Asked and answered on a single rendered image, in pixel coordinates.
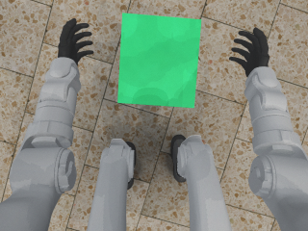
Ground robot right hand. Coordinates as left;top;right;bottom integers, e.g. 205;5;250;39
229;27;270;77

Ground carton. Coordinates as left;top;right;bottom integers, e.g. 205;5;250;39
117;13;202;108

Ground robot right forearm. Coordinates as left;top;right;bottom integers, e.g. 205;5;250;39
244;66;308;161

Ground robot right upper arm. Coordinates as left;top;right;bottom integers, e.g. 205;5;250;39
248;154;308;231

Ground robot left shin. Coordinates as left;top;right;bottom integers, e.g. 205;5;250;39
99;139;131;182

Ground robot left upper arm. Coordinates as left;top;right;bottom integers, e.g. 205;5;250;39
0;147;77;231

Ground robot left forearm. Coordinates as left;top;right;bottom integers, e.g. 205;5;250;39
9;57;82;190

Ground robot left hand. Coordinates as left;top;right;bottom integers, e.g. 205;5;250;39
58;18;94;65

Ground robot left foot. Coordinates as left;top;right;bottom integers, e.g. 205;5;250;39
126;141;137;190

